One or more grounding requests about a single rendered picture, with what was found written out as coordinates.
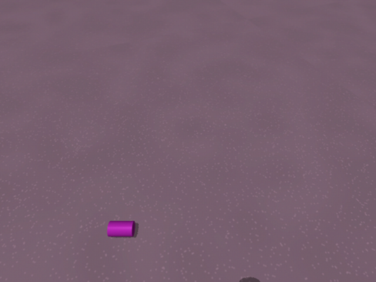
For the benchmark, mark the can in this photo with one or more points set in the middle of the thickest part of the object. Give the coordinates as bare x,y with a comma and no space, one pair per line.
121,229

